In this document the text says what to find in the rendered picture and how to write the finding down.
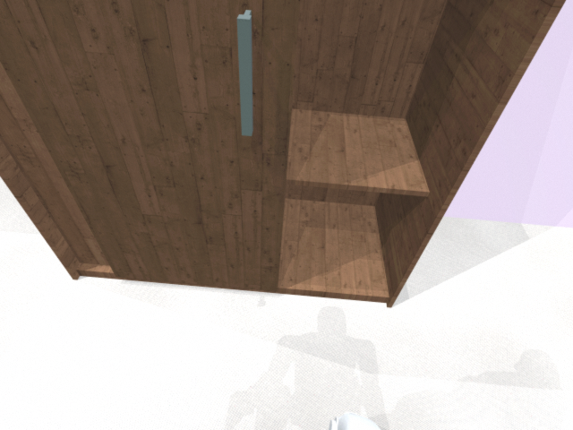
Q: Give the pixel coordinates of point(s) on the wardrobe door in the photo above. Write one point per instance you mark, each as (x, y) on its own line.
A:
(138, 104)
(21, 138)

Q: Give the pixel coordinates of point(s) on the handle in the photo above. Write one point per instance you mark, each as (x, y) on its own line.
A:
(244, 34)

